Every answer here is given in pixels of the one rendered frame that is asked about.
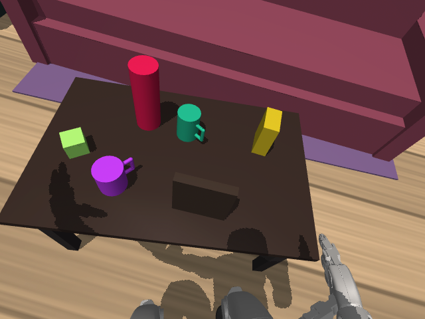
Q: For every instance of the right robot hand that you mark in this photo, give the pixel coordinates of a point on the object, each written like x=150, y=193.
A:
x=342, y=287

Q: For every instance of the coffee table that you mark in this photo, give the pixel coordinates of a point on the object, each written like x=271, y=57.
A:
x=272, y=216

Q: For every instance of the right robot arm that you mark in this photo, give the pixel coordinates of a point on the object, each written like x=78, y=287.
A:
x=353, y=312

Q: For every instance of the sofa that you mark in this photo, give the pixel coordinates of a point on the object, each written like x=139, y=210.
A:
x=354, y=70

